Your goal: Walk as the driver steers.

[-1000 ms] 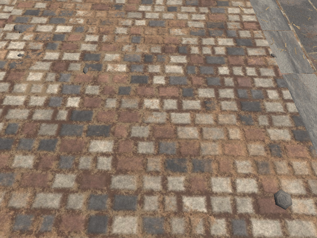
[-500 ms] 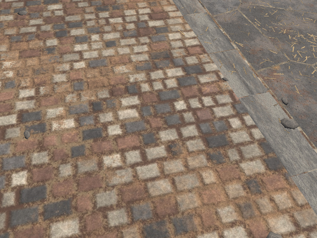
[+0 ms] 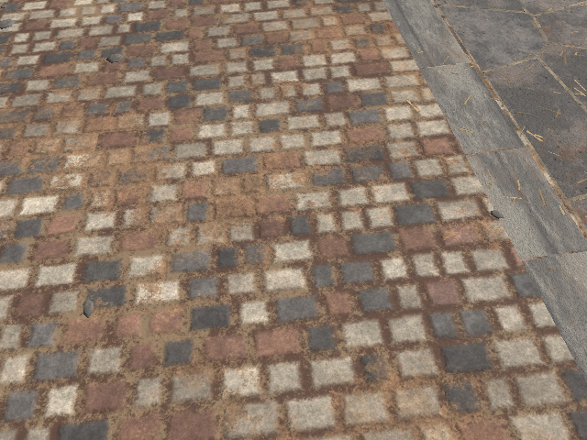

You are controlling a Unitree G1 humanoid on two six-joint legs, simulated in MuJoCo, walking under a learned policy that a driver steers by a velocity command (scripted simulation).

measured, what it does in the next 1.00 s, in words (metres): walks ahead, turning left: left foot, then right foot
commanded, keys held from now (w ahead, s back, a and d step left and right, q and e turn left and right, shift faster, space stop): w+q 0.76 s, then w+e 0.24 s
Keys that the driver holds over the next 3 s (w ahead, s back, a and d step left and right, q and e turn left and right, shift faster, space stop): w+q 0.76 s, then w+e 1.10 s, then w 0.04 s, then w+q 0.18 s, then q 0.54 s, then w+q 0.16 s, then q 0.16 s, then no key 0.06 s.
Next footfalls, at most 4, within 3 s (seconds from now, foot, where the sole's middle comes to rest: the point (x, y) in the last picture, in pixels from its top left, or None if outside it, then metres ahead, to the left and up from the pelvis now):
0.34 left None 0.32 0.16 -0.78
0.82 right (303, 384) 0.64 0.06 -0.78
1.28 left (185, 348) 0.73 0.36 -0.78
1.78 right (278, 246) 1.06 0.13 -0.78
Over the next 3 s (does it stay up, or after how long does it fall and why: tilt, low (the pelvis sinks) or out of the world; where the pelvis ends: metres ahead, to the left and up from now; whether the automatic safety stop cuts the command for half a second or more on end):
stays up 1.34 0.20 0.00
